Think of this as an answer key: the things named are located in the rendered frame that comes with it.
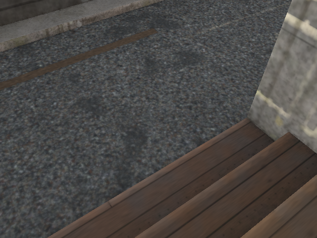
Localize stairs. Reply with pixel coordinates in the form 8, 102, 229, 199
48, 118, 317, 238

